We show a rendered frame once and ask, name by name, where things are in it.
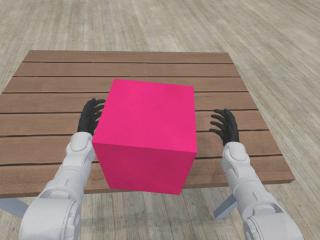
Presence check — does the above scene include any carton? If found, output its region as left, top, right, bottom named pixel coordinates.
left=91, top=79, right=197, bottom=195

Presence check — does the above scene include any robot left forearm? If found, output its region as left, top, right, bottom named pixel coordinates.
left=18, top=132, right=95, bottom=239

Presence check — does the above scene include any robot right forearm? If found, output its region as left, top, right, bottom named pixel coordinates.
left=221, top=141, right=304, bottom=240

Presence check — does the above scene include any right robot hand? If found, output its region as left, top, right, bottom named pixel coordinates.
left=209, top=108, right=240, bottom=146

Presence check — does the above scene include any robot right upper arm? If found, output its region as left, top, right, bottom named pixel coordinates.
left=243, top=212, right=302, bottom=240

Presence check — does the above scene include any robot left upper arm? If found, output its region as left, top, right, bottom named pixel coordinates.
left=19, top=198, right=82, bottom=240

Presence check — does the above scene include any table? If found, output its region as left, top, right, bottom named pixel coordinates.
left=0, top=50, right=295, bottom=219

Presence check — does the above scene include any left robot hand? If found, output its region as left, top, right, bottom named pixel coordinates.
left=77, top=98, right=106, bottom=136

